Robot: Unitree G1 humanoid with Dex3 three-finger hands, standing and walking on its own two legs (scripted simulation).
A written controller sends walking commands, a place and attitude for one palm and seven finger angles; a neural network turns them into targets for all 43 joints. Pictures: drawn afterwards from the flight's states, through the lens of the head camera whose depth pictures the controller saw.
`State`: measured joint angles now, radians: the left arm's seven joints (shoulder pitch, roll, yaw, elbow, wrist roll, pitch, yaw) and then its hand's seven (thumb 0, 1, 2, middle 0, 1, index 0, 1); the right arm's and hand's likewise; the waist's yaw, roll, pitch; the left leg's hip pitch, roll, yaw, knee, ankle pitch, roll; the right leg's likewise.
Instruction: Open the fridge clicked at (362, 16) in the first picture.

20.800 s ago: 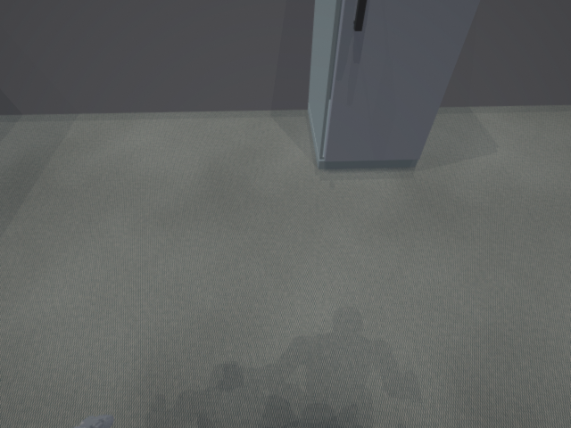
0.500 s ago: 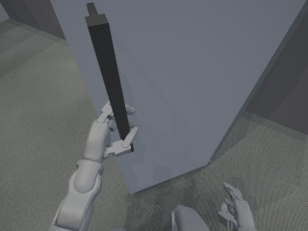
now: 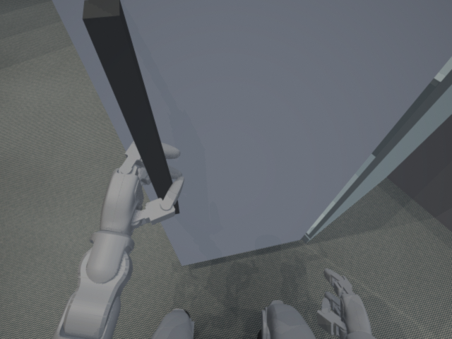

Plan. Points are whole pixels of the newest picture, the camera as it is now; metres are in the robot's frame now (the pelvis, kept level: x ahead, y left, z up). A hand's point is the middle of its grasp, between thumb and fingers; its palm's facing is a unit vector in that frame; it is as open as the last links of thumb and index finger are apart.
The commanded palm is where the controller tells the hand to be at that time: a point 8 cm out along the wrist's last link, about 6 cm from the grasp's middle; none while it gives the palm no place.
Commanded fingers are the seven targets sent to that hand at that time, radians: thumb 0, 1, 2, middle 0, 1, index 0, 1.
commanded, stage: walk backward, drawing the door open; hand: left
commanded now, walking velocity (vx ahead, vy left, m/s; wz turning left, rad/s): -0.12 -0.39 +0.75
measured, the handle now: (150, 137) +0.35 +0.12 +0.17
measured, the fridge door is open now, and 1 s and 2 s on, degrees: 66 84 79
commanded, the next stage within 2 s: stop walking and hold the door back in 0.44 s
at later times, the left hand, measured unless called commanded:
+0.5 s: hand (210, 262) +0.21 +0.04 +0.10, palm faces +0.45 -0.87 -0.22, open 6.9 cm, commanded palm +0.15 +0.07 +0.11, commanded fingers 0.00 0.90 0.90 -0.45 -1.40 -0.45 -1.40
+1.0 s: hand (227, 273) +0.19 +0.01 +0.11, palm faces +0.68 -0.68 -0.27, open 6.1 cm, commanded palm +0.15 +0.07 +0.09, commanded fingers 0.00 0.90 0.90 -0.45 -1.40 -0.45 -1.40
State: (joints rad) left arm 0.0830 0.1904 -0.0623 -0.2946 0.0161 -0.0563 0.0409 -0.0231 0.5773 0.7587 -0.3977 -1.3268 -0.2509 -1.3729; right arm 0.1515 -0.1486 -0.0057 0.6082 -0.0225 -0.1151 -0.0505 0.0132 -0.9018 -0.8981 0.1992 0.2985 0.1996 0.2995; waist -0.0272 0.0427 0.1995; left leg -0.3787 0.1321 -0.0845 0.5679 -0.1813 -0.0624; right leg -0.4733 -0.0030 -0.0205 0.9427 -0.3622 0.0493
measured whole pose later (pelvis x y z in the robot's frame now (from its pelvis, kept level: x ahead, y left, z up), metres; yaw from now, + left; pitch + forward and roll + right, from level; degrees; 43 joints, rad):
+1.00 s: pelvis -0.04 -0.36 +0.02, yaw +32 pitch -1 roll +5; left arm -0.48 0.30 0.18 0.71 -0.02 -0.14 0.08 -0.02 0.59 0.80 -0.40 -1.35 -0.40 -1.40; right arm 0.17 -0.32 -0.02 0.66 0.01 -0.05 -0.08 0.01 -0.90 -0.90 0.20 0.30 0.20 0.30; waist -0.03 -0.02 0.05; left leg -0.35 -0.03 0.05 0.88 -0.42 -0.02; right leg -0.31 -0.11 -0.19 0.38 -0.07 -0.08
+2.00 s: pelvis -0.08 -0.36 +0.00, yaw +27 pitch +0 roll -1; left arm -0.73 0.41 0.30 1.00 0.02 -0.22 0.00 -0.06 0.61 0.77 -0.44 -1.39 -0.43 -1.40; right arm 0.25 -0.23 0.04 0.71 0.03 -0.08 -0.10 0.01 -0.90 -0.90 0.20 0.30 0.20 0.30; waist -0.08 0.03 0.09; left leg -0.36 0.06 0.06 0.62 -0.26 -0.01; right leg -0.28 -0.01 -0.05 0.57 -0.29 0.01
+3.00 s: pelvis -0.06 -0.35 -0.01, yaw +26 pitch +9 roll -1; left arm -0.61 0.51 0.40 0.89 -0.02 -0.17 -0.14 -0.02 -0.55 0.20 -0.25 -1.15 -0.31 -1.19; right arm 0.35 -0.26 0.00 0.66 0.02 -0.08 -0.05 0.01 -0.90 -0.90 0.20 0.30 0.20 0.30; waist -0.05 0.01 -0.07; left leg -0.53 0.05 0.05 0.68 -0.30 0.01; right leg -0.46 -0.01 -0.04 0.65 -0.34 0.00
